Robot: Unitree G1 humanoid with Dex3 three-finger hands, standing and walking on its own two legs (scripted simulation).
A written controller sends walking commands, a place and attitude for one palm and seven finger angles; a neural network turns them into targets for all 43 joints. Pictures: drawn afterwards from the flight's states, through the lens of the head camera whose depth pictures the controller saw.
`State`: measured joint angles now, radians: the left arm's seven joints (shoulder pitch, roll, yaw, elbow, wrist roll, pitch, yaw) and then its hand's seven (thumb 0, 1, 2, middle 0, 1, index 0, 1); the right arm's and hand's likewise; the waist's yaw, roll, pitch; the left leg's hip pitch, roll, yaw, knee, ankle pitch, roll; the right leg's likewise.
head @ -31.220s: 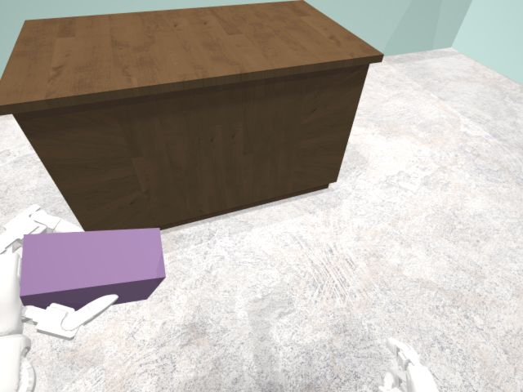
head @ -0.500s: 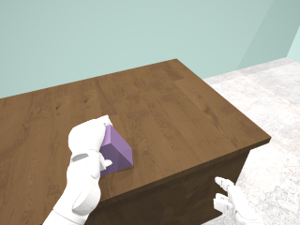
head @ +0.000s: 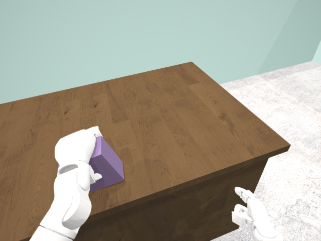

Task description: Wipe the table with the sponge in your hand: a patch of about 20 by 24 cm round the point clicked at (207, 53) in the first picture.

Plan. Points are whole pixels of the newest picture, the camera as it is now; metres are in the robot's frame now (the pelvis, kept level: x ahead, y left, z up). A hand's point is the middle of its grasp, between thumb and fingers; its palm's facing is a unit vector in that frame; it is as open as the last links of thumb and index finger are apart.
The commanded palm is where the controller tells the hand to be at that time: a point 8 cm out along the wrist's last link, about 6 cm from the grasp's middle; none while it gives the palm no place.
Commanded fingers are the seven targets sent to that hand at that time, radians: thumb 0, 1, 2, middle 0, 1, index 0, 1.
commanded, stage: wipe forward along the middle lane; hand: left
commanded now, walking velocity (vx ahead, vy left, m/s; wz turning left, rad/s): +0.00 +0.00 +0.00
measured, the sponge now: (98, 169) +0.27 +0.22 +0.06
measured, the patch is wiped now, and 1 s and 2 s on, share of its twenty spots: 0.90 0.90 0.90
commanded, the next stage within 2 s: slide back across to the first lane in 1.50 s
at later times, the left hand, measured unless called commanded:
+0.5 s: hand (87, 146) +0.31 +0.25 +0.10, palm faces +0.00 -0.06 -1.00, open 9.8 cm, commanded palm +0.29 +0.25 +0.13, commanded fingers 0.00 0.10 1.30 -1.20 -1.60 -1.20 -1.60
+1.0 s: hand (85, 135) +0.36 +0.28 +0.10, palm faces -0.04 -0.03 -1.00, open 9.8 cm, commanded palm +0.33 +0.28 +0.13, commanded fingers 0.00 0.10 1.30 -1.20 -1.60 -1.20 -1.60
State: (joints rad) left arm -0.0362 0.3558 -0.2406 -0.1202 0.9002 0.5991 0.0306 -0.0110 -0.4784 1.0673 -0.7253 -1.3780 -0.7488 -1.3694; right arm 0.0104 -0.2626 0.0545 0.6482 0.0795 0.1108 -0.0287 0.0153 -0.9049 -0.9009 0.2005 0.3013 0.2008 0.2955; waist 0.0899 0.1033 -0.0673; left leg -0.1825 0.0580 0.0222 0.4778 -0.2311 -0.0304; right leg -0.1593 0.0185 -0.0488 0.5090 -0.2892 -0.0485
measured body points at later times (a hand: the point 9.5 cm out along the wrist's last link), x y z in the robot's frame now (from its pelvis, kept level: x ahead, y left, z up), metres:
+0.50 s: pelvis +0.00 -0.01 +0.00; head -0.03 -0.06 +0.45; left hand +0.31 +0.25 +0.16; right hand +0.22 -0.23 -0.09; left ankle +0.02 +0.15 -0.74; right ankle +0.00 -0.09 -0.74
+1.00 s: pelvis +0.00 +0.00 +0.00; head -0.02 -0.04 +0.45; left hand +0.35 +0.27 +0.16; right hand +0.18 -0.24 -0.11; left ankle +0.02 +0.15 -0.74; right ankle +0.00 -0.09 -0.74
